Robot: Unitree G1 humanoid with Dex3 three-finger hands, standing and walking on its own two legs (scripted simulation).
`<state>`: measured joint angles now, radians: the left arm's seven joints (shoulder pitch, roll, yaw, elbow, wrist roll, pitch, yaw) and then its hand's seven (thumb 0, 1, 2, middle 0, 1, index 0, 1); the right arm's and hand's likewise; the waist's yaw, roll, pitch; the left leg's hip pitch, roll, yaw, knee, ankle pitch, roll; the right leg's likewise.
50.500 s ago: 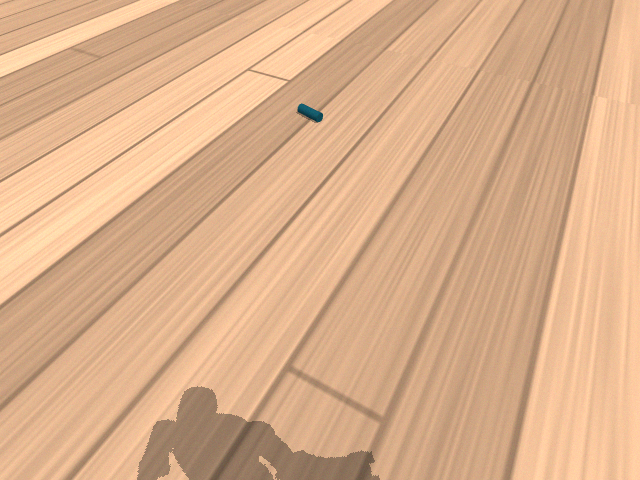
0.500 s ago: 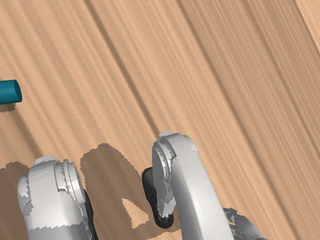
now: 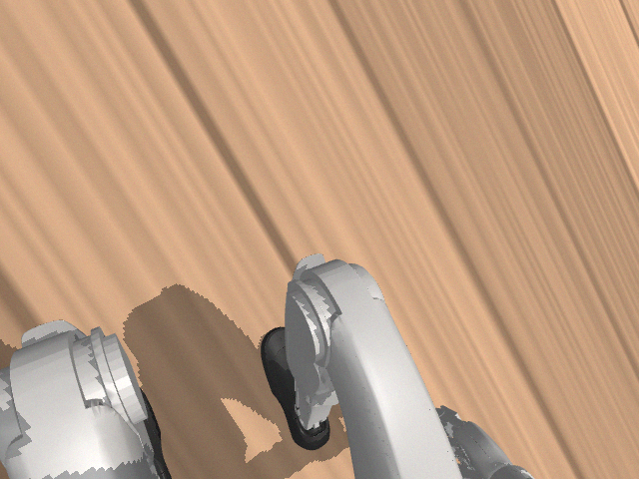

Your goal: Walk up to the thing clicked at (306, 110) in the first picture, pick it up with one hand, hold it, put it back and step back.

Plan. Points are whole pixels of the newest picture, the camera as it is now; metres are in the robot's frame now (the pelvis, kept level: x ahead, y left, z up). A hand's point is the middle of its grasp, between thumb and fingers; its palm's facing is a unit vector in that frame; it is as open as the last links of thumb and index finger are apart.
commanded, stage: rest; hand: left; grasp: from above
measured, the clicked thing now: out of the picture +0.46 +0.36 -0.26
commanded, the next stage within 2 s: open in 0.70 s
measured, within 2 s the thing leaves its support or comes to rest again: rests again in 0.36 s
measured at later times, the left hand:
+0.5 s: hand out of the picture +0.45 +0.36 -0.25, palm faces -0.46 -0.12 -0.88, open 8.5 cm
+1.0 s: hand out of the picture +0.45 +0.36 -0.25, palm faces -0.45 -0.12 -0.88, open 9.1 cm
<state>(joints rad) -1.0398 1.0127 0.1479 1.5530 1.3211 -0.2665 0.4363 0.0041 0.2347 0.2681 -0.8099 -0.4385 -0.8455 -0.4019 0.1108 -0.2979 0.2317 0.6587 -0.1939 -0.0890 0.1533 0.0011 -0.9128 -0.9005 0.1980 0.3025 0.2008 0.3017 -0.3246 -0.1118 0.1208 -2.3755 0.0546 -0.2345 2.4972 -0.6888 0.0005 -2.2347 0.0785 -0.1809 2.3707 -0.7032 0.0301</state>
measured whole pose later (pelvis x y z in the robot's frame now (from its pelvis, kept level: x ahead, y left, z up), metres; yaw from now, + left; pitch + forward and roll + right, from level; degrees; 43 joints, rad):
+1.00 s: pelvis -0.01 +0.00 -0.01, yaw -3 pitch +27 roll -15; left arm -1.06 1.13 0.10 1.65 1.31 -0.28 0.51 0.00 0.18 0.43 -0.65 -0.60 -0.69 -0.56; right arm 0.08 -0.33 0.34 0.61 -0.23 -0.16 0.18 0.00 -0.91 -0.90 0.20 0.30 0.20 0.30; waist -0.36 -0.17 0.19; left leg -2.35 0.06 -0.29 2.54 -0.70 0.00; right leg -2.20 0.10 -0.22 2.37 -0.68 0.04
